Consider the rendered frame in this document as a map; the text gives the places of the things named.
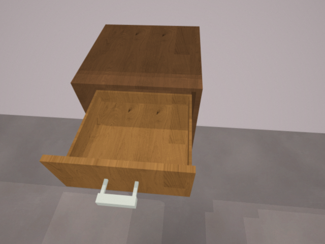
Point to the cabinet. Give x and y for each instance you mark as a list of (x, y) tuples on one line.
[(143, 58)]

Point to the handle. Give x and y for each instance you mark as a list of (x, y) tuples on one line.
[(117, 200)]

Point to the drawer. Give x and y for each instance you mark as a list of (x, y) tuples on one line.
[(128, 136)]

